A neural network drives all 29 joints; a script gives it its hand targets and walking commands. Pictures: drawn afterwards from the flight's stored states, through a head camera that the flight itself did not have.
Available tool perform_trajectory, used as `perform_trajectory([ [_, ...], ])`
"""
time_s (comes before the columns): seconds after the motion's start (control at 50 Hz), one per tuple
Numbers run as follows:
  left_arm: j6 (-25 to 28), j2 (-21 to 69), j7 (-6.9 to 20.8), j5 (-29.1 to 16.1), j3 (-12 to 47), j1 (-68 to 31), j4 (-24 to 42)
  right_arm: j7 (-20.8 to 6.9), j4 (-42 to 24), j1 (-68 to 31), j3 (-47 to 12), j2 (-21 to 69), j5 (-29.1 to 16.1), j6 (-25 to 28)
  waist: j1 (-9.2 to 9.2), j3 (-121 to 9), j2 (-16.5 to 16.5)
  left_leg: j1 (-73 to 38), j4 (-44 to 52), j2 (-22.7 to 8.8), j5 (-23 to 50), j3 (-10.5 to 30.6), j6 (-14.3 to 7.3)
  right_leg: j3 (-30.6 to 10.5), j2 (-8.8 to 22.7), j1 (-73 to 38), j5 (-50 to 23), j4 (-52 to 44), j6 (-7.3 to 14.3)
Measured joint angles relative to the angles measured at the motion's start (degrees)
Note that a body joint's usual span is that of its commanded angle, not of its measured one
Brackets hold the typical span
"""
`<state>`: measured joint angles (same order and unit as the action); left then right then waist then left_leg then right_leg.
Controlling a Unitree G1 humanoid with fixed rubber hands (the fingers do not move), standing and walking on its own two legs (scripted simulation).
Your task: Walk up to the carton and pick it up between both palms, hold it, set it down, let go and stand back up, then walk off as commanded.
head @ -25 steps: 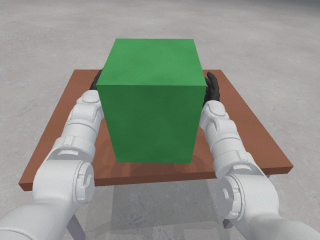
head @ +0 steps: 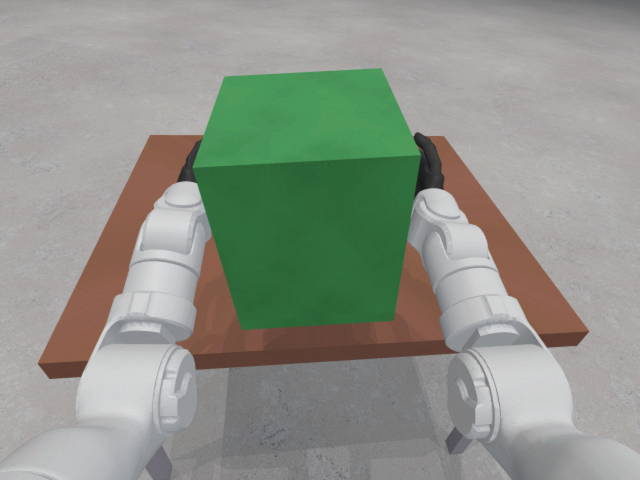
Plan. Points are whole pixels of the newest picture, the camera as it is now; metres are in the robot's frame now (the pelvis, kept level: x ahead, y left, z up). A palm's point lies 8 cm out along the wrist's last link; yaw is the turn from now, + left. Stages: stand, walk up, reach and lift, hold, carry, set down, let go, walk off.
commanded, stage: reach and lift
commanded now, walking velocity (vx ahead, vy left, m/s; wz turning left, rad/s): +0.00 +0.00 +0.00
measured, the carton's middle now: (310, 200) +0.40 +0.02 +0.18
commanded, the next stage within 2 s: hold in 0.90 s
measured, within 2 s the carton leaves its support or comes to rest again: neither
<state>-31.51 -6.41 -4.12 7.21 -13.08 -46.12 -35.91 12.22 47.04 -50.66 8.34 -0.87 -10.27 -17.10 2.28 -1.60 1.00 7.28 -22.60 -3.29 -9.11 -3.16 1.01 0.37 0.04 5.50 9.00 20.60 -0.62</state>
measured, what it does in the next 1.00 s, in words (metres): stands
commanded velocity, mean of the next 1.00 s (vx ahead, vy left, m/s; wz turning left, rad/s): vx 0.00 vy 0.00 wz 0.00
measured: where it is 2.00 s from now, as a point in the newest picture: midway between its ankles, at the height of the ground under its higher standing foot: outside the picture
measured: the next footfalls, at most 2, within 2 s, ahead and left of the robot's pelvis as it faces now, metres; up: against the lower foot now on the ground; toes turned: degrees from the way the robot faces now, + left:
none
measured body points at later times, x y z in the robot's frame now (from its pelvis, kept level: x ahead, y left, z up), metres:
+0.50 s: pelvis +0.00 +0.00 +0.00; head -0.05 +0.01 +0.45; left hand +0.40 +0.17 +0.21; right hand +0.41 -0.13 +0.22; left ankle +0.04 +0.13 -0.74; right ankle +0.03 -0.13 -0.74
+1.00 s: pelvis +0.00 +0.00 +0.00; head -0.06 +0.01 +0.45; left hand +0.39 +0.17 +0.22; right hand +0.40 -0.12 +0.24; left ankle +0.04 +0.13 -0.74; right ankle +0.03 -0.13 -0.74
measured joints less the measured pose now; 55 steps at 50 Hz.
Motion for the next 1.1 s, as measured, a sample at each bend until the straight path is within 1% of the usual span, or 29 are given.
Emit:
perform_trajectory([
  [0.18, -1.73, 0.19, -0.27, 0.0, 0.0, -0.15, 2.55, 0.01, -2.08, -0.01, -0.37, -0.43, -1.09, -1.07, 0.0, 0.08, 0.0, 0.04, 0.01, 0.01, -0.02, 0.02, 0.0, 0.0, 0.0, 0.03, 0.01, -0.02, 0.0],
  [0.34, -3.04, 0.2, -0.27, 0.02, 0.0, -0.44, 2.9, 0.15, -2.56, 0.0, -0.47, -0.59, -1.49, -2.1, 0.0, 0.08, 0.0, 0.04, 0.01, 0.02, -0.02, 0.04, 0.0, 0.0, 0.0, 0.03, 0.01, -0.03, 0.0],
  [0.54, -4.53, 0.2, -0.28, 0.09, 0.0, -0.48, 5.44, 0.58, -4.97, -0.06, -1.01, -0.9, -2.37, -3.33, 0.0, 0.06, 0.0, 0.05, 0.01, 0.03, -0.02, 0.07, 0.0, 0.0, 0.0, 0.02, 0.01, -0.03, 0.0],
  [0.58, -5.1, 0.2, -0.28, 0.1, 0.0, -0.5, 5.58, 0.67, -5.15, -0.07, -1.02, -0.91, -2.4, -3.88, 0.0, 0.06, 0.0, 0.05, 0.01, 0.03, -0.02, 0.07, 0.0, 0.0, 0.0, 0.02, 0.01, -0.03, 0.0],
  [0.7, -6.42, 0.35, -0.25, 0.11, 0.0, 1.02, 9.76, 1.36, -8.21, -0.08, -2.49, -1.43, -4.01, -5.47, 0.01, -0.14, 0.0, 0.04, 0.01, 0.04, -0.01, 0.1, 0.0, 0.01, 0.0, 0.01, 0.01, -0.04, 0.0],
  [0.82, -8.32, 0.36, -0.06, 0.11, 0.0, 1.1, 10.13, 1.61, -8.46, -0.08, -2.5, -1.44, -4.01, -7.3, 0.01, -0.4, 0.0, 0.05, 0.01, 0.05, 0.02, 0.12, 0.0, 0.01, 0.0, 0.0, -0.04, -0.06, 0.0],
  [0.98, -10.0, 0.36, 0.21, 0.11, 0.0, 1.59, 12.98, 2.17, -11.43, -0.08, -2.69, -1.55, -4.43, -9.53, 0.09, -0.93, 0.0, 0.04, 0.01, 0.06, 0.07, 0.15, 0.0, 0.01, 0.0, -0.02, -0.09, -0.07, -0.01],
  [1.1, -11.38, 0.36, 0.3, 0.15, 0.0, 1.33, 12.98, 2.26, -11.38, -0.07, -2.69, -1.64, -4.43, -10.64, 0.57, -1.54, 0.0, 0.04, 0.02, 0.06, 0.07, 0.17, 0.0, 0.01, 0.0, -0.02, -0.1, -0.07, -0.01],
])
